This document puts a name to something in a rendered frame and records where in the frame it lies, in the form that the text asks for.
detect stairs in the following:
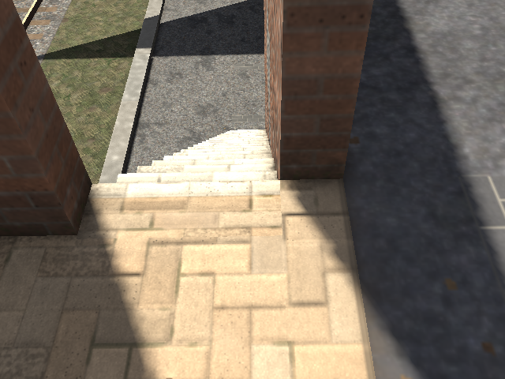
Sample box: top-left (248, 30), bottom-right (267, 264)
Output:
top-left (116, 129), bottom-right (278, 183)

